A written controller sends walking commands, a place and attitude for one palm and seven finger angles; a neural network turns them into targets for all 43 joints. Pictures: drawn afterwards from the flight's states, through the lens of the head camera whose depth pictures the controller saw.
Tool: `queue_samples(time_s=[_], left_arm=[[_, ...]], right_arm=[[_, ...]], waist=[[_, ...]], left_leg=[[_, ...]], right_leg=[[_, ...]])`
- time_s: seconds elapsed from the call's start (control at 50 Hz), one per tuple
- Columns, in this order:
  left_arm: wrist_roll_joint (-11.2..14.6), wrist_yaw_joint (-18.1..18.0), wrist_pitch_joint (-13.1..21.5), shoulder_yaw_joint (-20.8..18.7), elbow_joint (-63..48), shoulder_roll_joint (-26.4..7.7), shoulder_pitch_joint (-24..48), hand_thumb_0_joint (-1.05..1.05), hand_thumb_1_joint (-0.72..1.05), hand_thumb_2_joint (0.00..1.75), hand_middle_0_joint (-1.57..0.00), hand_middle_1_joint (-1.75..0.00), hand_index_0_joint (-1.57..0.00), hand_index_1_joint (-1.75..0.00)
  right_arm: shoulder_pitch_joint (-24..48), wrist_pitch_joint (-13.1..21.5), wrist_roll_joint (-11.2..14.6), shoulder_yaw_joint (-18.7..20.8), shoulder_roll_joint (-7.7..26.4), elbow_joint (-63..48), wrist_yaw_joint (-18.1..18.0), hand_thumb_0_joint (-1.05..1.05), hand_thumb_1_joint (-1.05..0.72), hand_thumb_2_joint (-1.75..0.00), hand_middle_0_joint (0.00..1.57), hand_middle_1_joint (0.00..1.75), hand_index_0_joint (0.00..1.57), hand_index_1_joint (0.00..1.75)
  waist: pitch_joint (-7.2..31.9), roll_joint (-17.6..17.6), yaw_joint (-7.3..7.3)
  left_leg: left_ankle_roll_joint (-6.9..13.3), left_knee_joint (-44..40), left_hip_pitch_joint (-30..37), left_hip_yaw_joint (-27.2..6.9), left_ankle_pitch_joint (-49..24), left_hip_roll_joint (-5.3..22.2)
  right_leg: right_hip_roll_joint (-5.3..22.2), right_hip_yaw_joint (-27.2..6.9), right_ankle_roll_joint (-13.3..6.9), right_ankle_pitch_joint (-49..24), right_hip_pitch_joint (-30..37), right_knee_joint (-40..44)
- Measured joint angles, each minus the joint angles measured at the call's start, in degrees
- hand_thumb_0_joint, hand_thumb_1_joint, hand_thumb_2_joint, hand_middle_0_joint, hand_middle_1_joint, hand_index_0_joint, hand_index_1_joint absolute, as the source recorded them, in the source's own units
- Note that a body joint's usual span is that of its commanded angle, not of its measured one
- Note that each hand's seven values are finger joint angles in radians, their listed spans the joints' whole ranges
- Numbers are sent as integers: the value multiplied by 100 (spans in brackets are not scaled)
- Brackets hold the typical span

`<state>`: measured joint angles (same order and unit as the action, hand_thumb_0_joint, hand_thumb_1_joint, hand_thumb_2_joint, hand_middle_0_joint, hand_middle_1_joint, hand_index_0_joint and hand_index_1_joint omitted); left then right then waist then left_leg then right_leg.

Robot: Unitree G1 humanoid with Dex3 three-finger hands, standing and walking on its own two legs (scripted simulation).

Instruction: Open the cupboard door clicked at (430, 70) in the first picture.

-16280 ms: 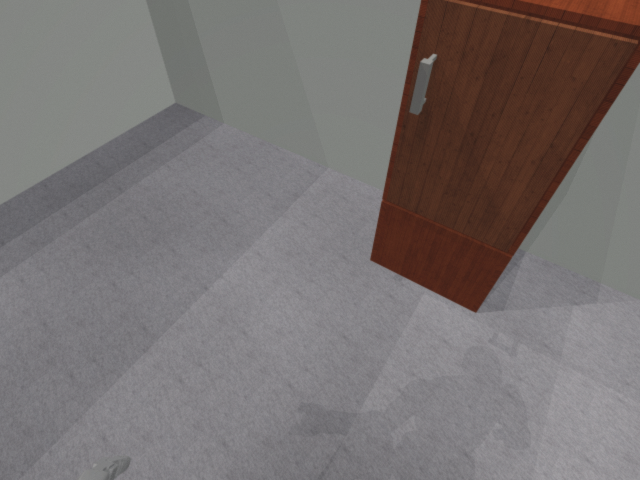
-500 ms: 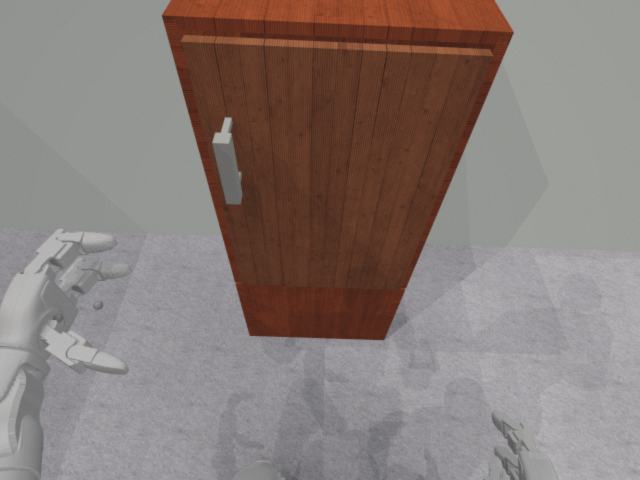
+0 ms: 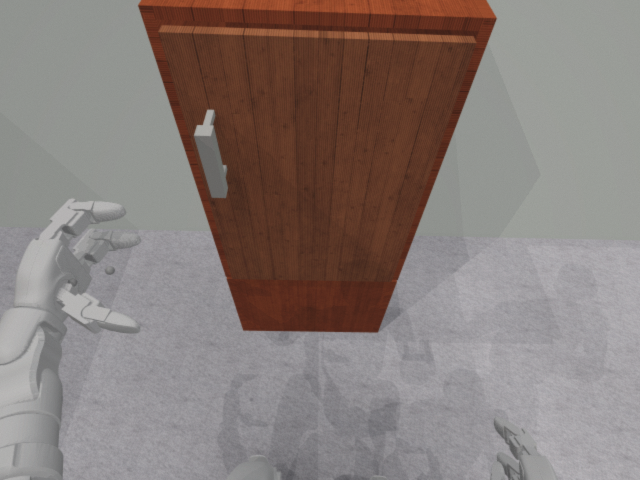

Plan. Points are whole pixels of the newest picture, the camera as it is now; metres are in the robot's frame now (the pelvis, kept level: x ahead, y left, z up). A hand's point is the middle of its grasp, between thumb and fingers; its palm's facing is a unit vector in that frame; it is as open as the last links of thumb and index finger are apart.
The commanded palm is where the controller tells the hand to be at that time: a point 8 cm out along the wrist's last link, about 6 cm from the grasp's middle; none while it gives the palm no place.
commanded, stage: move the hooked fingers beside the handle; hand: left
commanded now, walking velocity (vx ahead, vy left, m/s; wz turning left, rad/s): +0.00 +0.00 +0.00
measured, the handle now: (214, 154) +0.56 +0.18 +0.06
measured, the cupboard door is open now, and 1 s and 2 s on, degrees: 0 0 0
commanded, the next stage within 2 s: none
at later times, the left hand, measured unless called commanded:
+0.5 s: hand (140, 229) +0.40 +0.25 +0.07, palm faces +0.00 -1.00 -0.01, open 14.0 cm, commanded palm +0.38 +0.30 +0.07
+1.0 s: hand (165, 203) +0.45 +0.23 +0.06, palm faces +0.02 -1.00 +0.00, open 14.0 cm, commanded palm +0.43 +0.28 +0.07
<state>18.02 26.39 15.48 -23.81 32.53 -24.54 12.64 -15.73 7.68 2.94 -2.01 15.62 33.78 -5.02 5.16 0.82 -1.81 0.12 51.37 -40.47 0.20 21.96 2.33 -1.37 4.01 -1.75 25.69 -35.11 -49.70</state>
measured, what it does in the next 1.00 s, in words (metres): stands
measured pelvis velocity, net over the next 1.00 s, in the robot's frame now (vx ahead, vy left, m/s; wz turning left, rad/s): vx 0.00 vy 0.02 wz -0.02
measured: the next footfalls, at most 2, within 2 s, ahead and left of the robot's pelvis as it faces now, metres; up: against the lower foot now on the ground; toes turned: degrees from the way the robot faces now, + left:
none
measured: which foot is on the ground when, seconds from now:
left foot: down 0.00-1.00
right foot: down 0.00-1.00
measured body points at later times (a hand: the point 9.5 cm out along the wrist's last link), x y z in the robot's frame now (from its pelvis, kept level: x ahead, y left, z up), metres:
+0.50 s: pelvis +0.00 +0.02 +0.00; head +0.08 +0.03 +0.44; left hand +0.40 +0.30 +0.07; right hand +0.09 -0.25 -0.11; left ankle +0.03 +0.12 -0.69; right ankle -0.01 -0.10 -0.69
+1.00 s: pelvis +0.00 +0.02 -0.01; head +0.09 +0.03 +0.43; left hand +0.45 +0.29 +0.06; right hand +0.05 -0.26 -0.12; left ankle +0.03 +0.12 -0.69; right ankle -0.01 -0.10 -0.69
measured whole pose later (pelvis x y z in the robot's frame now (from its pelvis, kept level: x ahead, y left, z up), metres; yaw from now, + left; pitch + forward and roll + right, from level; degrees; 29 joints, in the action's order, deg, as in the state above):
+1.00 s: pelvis +0.00 +0.02 -0.01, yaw -1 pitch +17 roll -2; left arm 10.1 18.6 20.5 -22.5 57.3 -27.0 38.4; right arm -19.9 -0.7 1.6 -1.4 15.3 36.2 -2.5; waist 5.9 0.3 -6.1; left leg 1.3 55.1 -48.4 1.2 23.3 2.5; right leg -1.4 2.8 -0.6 26.1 -43.0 -52.6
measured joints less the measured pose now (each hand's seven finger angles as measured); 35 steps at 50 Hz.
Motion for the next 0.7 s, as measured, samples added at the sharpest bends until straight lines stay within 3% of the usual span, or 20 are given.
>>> queue_samples(time_s=[0.2, 0.34, 0.56, 0.7], left_arm=[[-73, -38, 64, -122, 626, -148, 474, -1, -50, 30, -30, -120, -30, -120], [-189, -118, 209, -27, 850, -74, 782, -1, -50, 30, -30, -120, -30, -120], [-478, -524, 280, 238, 1226, 21, 1487, -1, -50, 30, -30, -120, -30, -120], [-636, -732, 244, 35, 1682, -111, 1766, -1, -50, 30, -30, -120, -30, -120]], right_arm=[[-283, -219, -3, 44, 25, 24, 71, 1, -90, -90, 20, 30, 20, 30], [-328, -328, -15, 70, 10, 85, 88, 1, -90, -90, 20, 30, 20, 30], [-283, -448, -70, 56, -63, 102, 167, 1, -90, -90, 20, 30, 20, 30], [-338, -617, -101, 14, -107, 49, 235, 1, -90, -90, 20, 30, 20, 30]], waist=[[45, 1, -91], [32, -24, -119], [63, -9, -220], [101, -37, -322]], left_leg=[[38, 8, -94, 89, 30, 19], [81, 94, -230, 95, 66, 2], [138, 182, -427, 131, 101, -28], [147, 199, -490, 187, 127, -3]], right_leg=[[-12, -92, 37, -10, -124, 0], [6, -99, 75, 3, -238, -46], [40, -135, 136, 10, -424, -99], [21, -194, 147, 19, -518, -130]])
